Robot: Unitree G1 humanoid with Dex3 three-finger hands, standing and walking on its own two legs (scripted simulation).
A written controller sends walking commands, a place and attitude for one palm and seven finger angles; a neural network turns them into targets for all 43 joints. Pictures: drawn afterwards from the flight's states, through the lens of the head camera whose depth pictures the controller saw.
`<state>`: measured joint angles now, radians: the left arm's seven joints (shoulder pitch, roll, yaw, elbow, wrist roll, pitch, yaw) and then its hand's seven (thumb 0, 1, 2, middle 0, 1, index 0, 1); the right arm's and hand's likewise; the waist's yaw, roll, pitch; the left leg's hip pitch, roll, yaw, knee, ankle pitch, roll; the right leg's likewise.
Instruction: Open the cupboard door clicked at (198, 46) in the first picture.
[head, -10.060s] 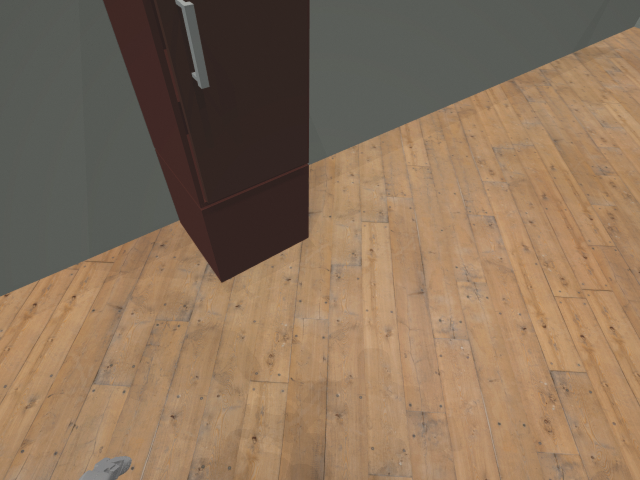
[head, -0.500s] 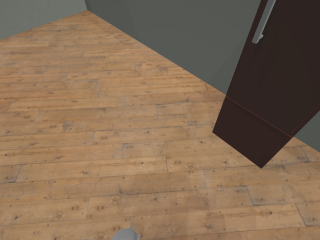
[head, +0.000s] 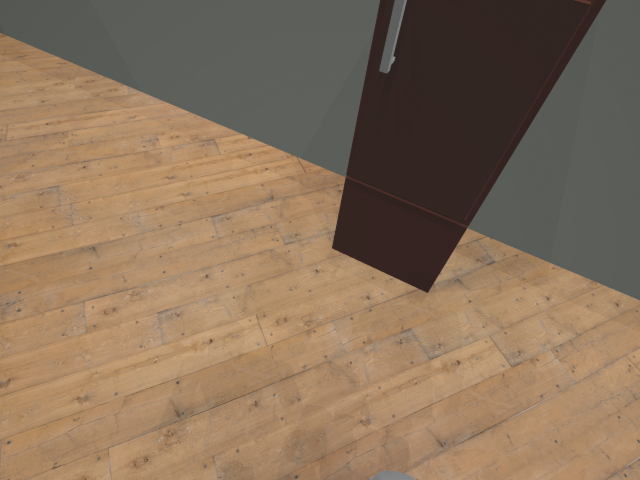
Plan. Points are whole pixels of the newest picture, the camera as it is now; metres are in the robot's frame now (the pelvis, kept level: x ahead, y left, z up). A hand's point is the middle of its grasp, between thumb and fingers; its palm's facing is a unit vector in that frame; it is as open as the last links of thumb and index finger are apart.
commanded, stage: turn to face it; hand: left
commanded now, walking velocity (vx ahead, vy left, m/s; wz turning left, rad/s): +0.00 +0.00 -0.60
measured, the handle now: (396, 29) +0.96 -0.09 +0.12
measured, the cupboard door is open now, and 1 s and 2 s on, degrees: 0 0 0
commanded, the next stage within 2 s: take the last steps up to it in 0.78 s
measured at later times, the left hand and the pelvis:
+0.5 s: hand out of the picture +0.14 +0.09 -0.15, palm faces -0.27 -0.93 -0.26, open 7.4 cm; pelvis -0.01 -0.07 +0.00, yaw -16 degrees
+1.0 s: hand out of the picture +0.12 +0.16 -0.18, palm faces -0.38 -0.90 -0.19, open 7.4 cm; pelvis +0.01 -0.01 +0.00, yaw -27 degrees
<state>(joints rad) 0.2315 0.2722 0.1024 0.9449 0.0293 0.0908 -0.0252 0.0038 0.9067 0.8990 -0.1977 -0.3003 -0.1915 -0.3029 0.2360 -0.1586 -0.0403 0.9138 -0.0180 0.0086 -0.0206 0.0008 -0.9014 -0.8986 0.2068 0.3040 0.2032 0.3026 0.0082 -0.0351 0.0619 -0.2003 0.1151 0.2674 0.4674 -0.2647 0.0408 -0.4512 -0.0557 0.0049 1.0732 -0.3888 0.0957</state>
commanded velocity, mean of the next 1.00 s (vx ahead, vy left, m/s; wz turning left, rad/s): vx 0.04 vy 0.01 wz -0.34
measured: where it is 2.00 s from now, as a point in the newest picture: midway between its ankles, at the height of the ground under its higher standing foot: (326, 459)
